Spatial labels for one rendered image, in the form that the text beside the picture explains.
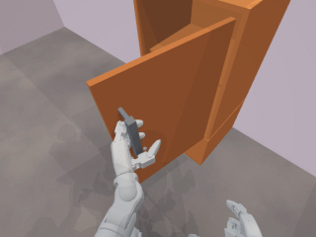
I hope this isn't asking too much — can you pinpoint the handle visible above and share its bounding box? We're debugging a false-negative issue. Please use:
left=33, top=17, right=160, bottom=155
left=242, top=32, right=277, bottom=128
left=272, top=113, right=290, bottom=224
left=118, top=107, right=143, bottom=158

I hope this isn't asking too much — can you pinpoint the robot right hand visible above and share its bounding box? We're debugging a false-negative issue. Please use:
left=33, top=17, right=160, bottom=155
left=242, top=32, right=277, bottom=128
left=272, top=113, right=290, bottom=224
left=224, top=199, right=263, bottom=237

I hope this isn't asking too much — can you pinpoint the cupboard door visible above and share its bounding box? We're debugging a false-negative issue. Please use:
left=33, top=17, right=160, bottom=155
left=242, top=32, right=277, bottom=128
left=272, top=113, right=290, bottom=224
left=86, top=17, right=237, bottom=184

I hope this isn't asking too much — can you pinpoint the left robot forearm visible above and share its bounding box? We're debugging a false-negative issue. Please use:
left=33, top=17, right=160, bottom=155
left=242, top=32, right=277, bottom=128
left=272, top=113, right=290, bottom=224
left=94, top=172, right=144, bottom=237

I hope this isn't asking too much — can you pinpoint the robot left hand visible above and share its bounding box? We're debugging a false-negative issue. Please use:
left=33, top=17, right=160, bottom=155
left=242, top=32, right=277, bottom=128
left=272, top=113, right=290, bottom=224
left=111, top=119, right=161, bottom=176

